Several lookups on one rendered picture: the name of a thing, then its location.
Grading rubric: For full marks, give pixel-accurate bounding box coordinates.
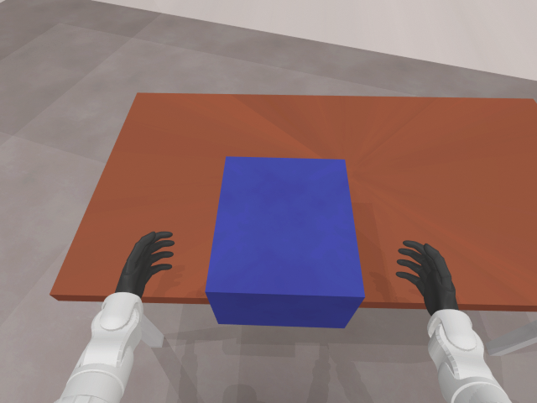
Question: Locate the right robot hand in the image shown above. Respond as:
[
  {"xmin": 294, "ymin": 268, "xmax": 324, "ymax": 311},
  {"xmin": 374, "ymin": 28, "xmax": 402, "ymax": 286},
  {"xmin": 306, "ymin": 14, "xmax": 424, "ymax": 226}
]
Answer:
[{"xmin": 396, "ymin": 240, "xmax": 459, "ymax": 316}]

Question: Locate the robot right forearm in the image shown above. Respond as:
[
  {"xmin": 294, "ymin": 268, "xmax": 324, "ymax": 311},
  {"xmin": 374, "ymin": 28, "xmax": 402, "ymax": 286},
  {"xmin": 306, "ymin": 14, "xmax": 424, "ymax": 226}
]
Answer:
[{"xmin": 427, "ymin": 309, "xmax": 512, "ymax": 403}]

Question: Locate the carton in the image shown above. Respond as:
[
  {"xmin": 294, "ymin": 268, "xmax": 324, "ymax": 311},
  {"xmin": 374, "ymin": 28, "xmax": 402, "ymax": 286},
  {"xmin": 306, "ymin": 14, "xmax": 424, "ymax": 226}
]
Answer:
[{"xmin": 205, "ymin": 156, "xmax": 365, "ymax": 328}]

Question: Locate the robot left forearm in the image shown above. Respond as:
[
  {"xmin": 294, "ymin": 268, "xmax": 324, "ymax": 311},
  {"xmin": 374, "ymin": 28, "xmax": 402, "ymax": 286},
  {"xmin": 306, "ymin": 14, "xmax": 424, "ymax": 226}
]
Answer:
[{"xmin": 54, "ymin": 292, "xmax": 143, "ymax": 403}]

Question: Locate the table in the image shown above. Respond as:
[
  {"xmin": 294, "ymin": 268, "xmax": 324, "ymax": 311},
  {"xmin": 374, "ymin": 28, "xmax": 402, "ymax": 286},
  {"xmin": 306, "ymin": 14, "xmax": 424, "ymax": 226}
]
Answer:
[{"xmin": 50, "ymin": 92, "xmax": 537, "ymax": 356}]

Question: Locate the left robot hand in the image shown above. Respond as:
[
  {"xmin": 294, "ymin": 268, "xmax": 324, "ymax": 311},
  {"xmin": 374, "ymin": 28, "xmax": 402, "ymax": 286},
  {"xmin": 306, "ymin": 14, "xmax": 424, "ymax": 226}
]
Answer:
[{"xmin": 115, "ymin": 232, "xmax": 175, "ymax": 299}]

